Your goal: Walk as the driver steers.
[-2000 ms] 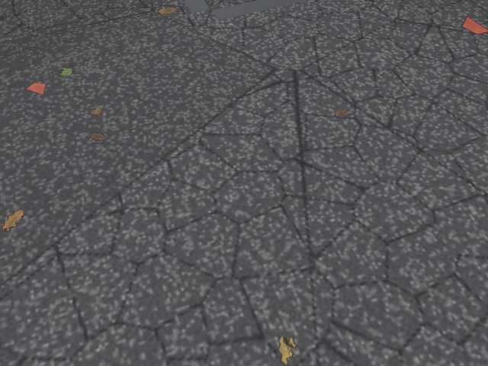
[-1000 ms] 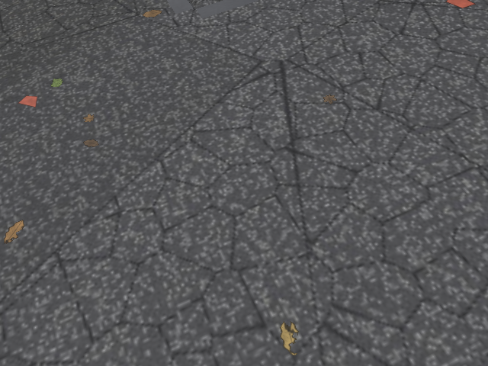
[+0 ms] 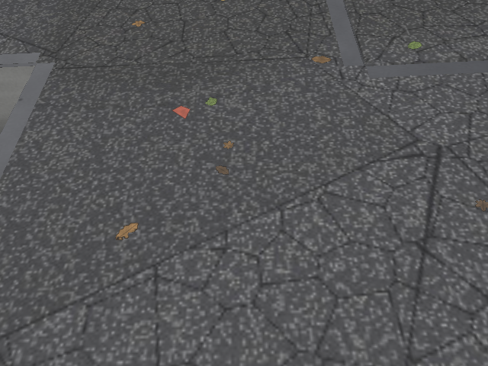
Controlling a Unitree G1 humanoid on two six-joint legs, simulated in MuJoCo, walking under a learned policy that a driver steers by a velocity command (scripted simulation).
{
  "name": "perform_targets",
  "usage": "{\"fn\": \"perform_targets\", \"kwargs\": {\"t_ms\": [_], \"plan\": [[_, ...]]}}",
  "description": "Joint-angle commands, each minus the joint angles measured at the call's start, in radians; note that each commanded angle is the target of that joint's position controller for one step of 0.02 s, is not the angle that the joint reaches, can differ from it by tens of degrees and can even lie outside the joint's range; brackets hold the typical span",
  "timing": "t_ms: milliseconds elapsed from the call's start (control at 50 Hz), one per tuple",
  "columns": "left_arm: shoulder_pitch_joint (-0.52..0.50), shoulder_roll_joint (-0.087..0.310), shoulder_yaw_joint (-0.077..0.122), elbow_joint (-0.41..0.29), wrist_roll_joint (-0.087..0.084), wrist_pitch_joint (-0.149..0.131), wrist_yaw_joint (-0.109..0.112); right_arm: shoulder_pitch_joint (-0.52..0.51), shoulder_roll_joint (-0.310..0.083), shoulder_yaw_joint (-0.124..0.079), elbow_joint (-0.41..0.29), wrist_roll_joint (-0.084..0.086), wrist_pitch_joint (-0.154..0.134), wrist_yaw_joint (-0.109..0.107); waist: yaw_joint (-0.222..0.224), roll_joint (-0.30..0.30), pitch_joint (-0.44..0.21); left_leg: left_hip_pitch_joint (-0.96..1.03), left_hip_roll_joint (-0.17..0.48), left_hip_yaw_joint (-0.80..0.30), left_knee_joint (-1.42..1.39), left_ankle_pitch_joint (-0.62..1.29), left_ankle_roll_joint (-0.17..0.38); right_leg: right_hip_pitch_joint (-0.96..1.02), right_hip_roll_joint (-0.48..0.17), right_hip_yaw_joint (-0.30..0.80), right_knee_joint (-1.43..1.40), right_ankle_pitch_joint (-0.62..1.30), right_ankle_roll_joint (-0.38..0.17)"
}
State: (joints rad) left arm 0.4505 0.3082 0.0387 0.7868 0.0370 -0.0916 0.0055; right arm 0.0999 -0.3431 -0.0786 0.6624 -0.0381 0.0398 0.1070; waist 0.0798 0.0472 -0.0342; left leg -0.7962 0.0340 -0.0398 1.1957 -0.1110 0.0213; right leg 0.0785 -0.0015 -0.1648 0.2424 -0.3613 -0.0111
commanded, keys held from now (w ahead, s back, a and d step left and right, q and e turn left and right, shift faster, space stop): w+q+shift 0.04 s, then w+e+shift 0.10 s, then e+shift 0.86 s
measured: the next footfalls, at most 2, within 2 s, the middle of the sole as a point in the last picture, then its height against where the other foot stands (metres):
left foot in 0.18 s outside the picture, level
right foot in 0.62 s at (282, 348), level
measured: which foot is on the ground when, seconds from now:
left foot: up 0.00-0.16, down 0.18-0.62, up 0.64-1.00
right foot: down 0.00-0.20, up 0.22-0.60, down 0.62-1.00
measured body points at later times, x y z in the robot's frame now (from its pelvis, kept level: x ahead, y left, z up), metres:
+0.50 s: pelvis +0.33 +0.07 +0.00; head +0.39 +0.08 +0.45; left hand +0.42 +0.33 -0.13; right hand +0.39 -0.19 -0.13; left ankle +0.26 +0.13 -0.74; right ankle +0.49 -0.04 -0.67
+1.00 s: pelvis +0.48 +0.08 +0.00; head +0.51 +0.04 +0.45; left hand +0.70 +0.32 -0.09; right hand +0.52 -0.23 -0.11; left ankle +0.63 +0.23 -0.68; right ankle +0.53 +0.02 -0.74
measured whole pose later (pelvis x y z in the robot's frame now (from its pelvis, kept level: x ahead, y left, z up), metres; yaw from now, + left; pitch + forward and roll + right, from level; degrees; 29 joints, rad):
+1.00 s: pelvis +0.48 +0.08 +0.00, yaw -30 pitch +1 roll +2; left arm 0.26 0.32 0.11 0.73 0.01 0.05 0.00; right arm 0.08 -0.30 -0.04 0.71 -0.03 0.05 -0.04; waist 0.06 0.01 0.08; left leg -0.52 -0.01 -0.17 0.89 -0.32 -0.06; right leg -0.33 0.23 0.27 0.43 -0.06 -0.11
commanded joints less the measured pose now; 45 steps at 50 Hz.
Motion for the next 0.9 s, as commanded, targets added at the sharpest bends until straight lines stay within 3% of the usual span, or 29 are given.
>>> {"fn": "perform_targets", "kwargs": {"t_ms": [20, 80, 120, 140, 160, 180, 200, 220, 240, 260, 280, 300, 340, 360, 420, 460, 500, 540, 580, 600, 620, 640, 660, 680, 700, 720, 760, 800, 900], "plan": [[0.069, 0.087, 0.018, 0.0, 0.003, -0.02, 0.002, -0.247, -0.026, 0.014, -0.126, -0.002, -0.022, 0.016, 0.045, -0.122, 0.238, -0.22, 0.016, 0.083, -0.107, 0.014, 0.019, 0.0, -0.234, 0.087, -0.167, 0.14, -0.039], [0.135, 0.073, 0.006, 0.064, 0.012, -0.023, 0.01, -0.311, 0.027, 0.051, -0.154, -0.002, -0.041, 0.02, 0.044, -0.117, 0.256, -0.083, -0.012, 0.153, -0.317, -0.046, 0.081, 0.007, -0.247, 0.018, -0.174, 0.506, -0.039], [0.115, 0.117, 0.005, 0.099, 0.003, -0.018, 0.018, -0.255, 0.029, 0.061, -0.134, -0.006, -0.046, -0.001, -0.024, -0.157, 0.197, 0.182, -0.111, 0.234, -0.444, -0.133, 0.142, -0.006, -0.261, -0.039, -0.097, 1.157, -0.064], [0.108, 0.159, 0.008, 0.119, 0.0, -0.008, 0.024, -0.165, 0.001, 0.05, -0.111, -0.011, -0.049, -0.016, -0.094, -0.198, 0.127, 0.324, -0.159, 0.243, -0.46, -0.19, 0.162, 0.012, -0.289, -0.039, 0.046, 1.461, -0.086], [0.093, 0.193, 0.011, 0.134, -0.005, 0.003, 0.028, 0.029, -0.034, 0.033, -0.055, -0.015, -0.055, -0.036, -0.197, -0.224, 0.021, 0.542, -0.178, 0.207, -0.492, -0.224, 0.184, -0.019, -0.305, -0.017, 0.275, 1.569, -0.103], [0.044, 0.206, 0.011, 0.135, -0.028, 0.008, 0.025, 0.265, -0.071, 0.014, 0.017, -0.024, -0.071, -0.058, -0.331, -0.219, -0.079, 0.86, -0.114, 0.108, -0.655, -0.073, 0.215, -0.172, -0.273, -0.008, 0.569, 1.423, -0.099], [0.065, 0.072, -0.015, 0.103, -0.03, -0.001, 0.007, 0.349, -0.16, -0.007, 0.063, -0.043, -0.079, -0.08, -0.278, -0.091, -0.223, 1.168, 0.167, -0.167, -0.649, -0.118, 0.215, -0.436, -0.145, 0.039, 0.943, 0.373, -0.087], [0.169, 0.013, -0.021, 0.063, -0.093, -0.006, 0.002, 0.347, -0.227, -0.022, 0.035, -0.038, -0.087, -0.091, -0.208, 0.071, -0.447, 1.374, 0.506, -0.68, -0.704, 0.203, 0.297, -0.707, 0.013, 0.199, 1.315, -0.193, -0.063], [-0.013, 0.134, 0.018, 0.045, -0.081, -0.004, 0.016, 0.341, -0.192, -0.027, 0.054, -0.004, -0.087, -0.101, -0.254, -0.129, -0.363, 1.182, 0.42, -0.48, -0.728, 0.548, 0.257, -0.692, -0.021, 0.306, 1.29, -0.018, -0.066], [-0.02, 0.066, 0.007, 0.031, -0.085, -0.002, 0.016, 0.273, -0.142, -0.008, 0.085, -0.005, -0.101, -0.098, -0.17, -0.046, -0.183, 1.02, 0.389, -0.299, -0.735, 0.684, 0.243, -0.704, -0.054, 0.257, 1.229, 0.007, -0.059], [0.009, 0.031, 0.002, 0.064, -0.064, 0.008, 0.014, 0.219, -0.057, 0.012, 0.095, -0.001, -0.112, -0.092, -0.118, -0.075, -0.044, 0.858, 0.328, -0.174, -0.792, 0.668, 0.198, -0.688, -0.091, 0.231, 1.129, 0.009, -0.051], [0.04, 0.013, 0.006, 0.093, -0.045, 0.033, 0.008, 0.169, -0.009, 0.026, 0.09, 0.007, -0.119, -0.097, -0.079, -0.04, 0.012, 0.747, 0.282, -0.074, -0.833, 0.653, 0.156, -0.63, -0.104, 0.225, 1.069, 0.023, -0.039], [0.085, -0.021, 0.014, 0.112, -0.024, 0.076, -0.006, 0.126, 0.025, 0.038, 0.09, 0.019, -0.127, -0.103, -0.022, 0.0, 0.043, 0.627, 0.25, 0.058, -0.891, 0.697, 0.122, -0.564, -0.088, 0.19, 1.024, 0.052, -0.021], [0.083, -0.035, 0.018, 0.106, -0.024, 0.085, -0.012, 0.124, 0.018, 0.036, 0.093, 0.024, -0.136, -0.104, -0.006, 0.017, 0.039, 0.618, 0.234, 0.102, -0.901, 0.748, 0.114, -0.57, -0.076, 0.17, 1.003, 0.081, -0.02], [-0.002, -0.062, 0.016, 0.057, -0.022, 0.09, -0.025, 0.049, 0.034, 0.039, 0.086, 0.034, -0.141, -0.121, 0.026, 0.092, 0.073, 0.584, 0.16, 0.254, -0.935, 0.724, 0.093, -0.614, -0.056, 0.101, 0.842, 0.245, -0.025], [-0.075, -0.069, 0.008, 0.028, -0.02, 0.085, -0.038, 0.018, 0.05, 0.043, 0.082, 0.042, -0.134, -0.134, 0.013, 0.105, 0.09, 0.571, 0.111, 0.345, -0.91, 0.621, 0.084, -0.568, -0.034, 0.047, 0.619, 0.392, -0.033], [-0.099, -0.066, 0.006, 0.014, -0.009, 0.084, -0.052, 0.062, 0.023, 0.034, 0.091, 0.046, -0.132, -0.145, -0.009, 0.072, 0.055, 0.632, 0.138, 0.362, -0.836, 0.662, 0.08, -0.503, -0.002, -0.003, 0.488, 0.482, -0.046], [-0.046, -0.038, 0.017, 0.011, 0.002, 0.093, -0.055, 0.079, -0.016, 0.018, 0.088, 0.057, -0.126, -0.152, 0.011, 0.065, 0.004, 0.694, 0.19, 0.351, -0.705, 0.793, 0.058, -0.424, 0.035, -0.031, 0.461, 0.437, -0.079], [0.05, 0.018, 0.042, 0.014, 0.007, 0.102, -0.037, 0.053, -0.038, 0.007, 0.07, 0.065, -0.105, -0.149, 0.063, 0.069, -0.039, 0.691, 0.238, 0.329, -0.489, 0.836, 0.04, -0.315, 0.064, -0.01, 0.447, 0.309, -0.13], [0.155, 0.059, 0.062, 0.034, 0.008, 0.097, -0.022, 0.019, -0.04, 0.004, 0.058, 0.069, -0.091, -0.139, 0.119, 0.032, -0.077, 0.646, 0.222, 0.316, -0.262, 0.692, 0.022, -0.203, 0.08, 0.026, 0.369, 0.295, -0.166], [0.162, 0.107, 0.081, 0.041, -0.004, 0.091, -0.006, 0.002, -0.019, 0.006, 0.055, 0.066, -0.078, -0.123, 0.136, -0.095, -0.007, 0.502, 0.085, 0.314, 0.027, 0.068, -0.019, -0.135, 0.027, 0.151, 0.244, 0.579, -0.213], [0.04, 0.184, 0.088, 0.023, -0.033, 0.098, -0.005, 0.094, 0.07, 0.024, 0.016, 0.033, -0.063, -0.111, -0.029, -0.257, 0.084, 0.221, -0.126, 0.228, 0.337, -0.582, -0.074, -0.141, -0.145, 0.55, 0.333, 1.361, -0.317], [0.0, 0.272, 0.112, -0.047, -0.048, 0.094, -0.014, 0.25, 0.069, 0.04, -0.008, 0.012, -0.052, -0.117, -0.071, -0.283, -0.176, 0.189, -0.121, -0.022, 0.38, -0.555, -0.092, -0.052, -0.307, 0.888, 0.122, 1.084, -0.48], [-0.094, 0.215, 0.111, -0.086, -0.042, 0.107, -0.009, 0.245, 0.011, 0.038, 0.015, -0.002, -0.048, -0.128, -0.084, -0.155, -0.143, 0.168, -0.075, -0.067, 0.346, -0.508, -0.077, -0.11, -0.316, 0.928, 0.037, 0.54, -0.475], [-0.142, 0.126, 0.086, -0.093, -0.035, 0.118, -0.004, 0.144, -0.034, 0.024, 0.012, -0.008, -0.047, -0.135, -0.086, -0.018, -0.011, 0.151, -0.042, -0.067, 0.239, -0.44, -0.067, -0.237, -0.259, 0.847, 0.003, 0.283, -0.415], [-0.165, 0.091, 0.072, -0.086, -0.036, 0.119, -0.005, 0.071, -0.041, 0.019, -0.004, -0.012, -0.045, -0.142, -0.095, 0.028, 0.032, 0.165, -0.021, -0.07, 0.126, -0.381, -0.065, -0.294, -0.192, 0.77, -0.007, 0.212, -0.35], [-0.167, 0.096, 0.077, -0.084, -0.035, 0.112, -0.002, 0.052, -0.025, 0.024, 0.0, -0.01, -0.017, -0.15, -0.086, 0.002, 0.009, 0.26, -0.012, -0.054, -0.007, -0.293, -0.076, -0.343, -0.116, 0.632, 0.022, 0.339, -0.267], [-0.152, 0.124, 0.088, -0.083, -0.032, 0.108, -0.007, 0.055, 0.009, 0.033, -0.002, 0.002, -0.001, -0.151, -0.075, -0.005, -0.045, 0.283, -0.023, -0.056, -0.079, -0.264, -0.086, -0.314, -0.078, 0.6, 0.064, 0.442, -0.215], [-0.146, 0.155, 0.105, -0.098, -0.034, 0.133, -0.003, -0.026, -0.006, 0.029, -0.029, 0.009, 0.011, -0.15, -0.025, -0.115, -0.03, 0.206, -0.042, -0.087, -0.234, -0.203, -0.097, -0.259, -0.033, 0.692, 0.028, 0.075, -0.139]]}}
Velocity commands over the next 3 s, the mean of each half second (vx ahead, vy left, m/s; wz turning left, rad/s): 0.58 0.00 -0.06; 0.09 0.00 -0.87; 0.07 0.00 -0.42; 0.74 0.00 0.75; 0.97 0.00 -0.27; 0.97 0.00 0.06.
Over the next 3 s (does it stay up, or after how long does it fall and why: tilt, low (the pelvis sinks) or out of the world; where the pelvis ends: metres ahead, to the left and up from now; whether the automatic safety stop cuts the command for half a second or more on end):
stays up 1.75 -0.20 -0.01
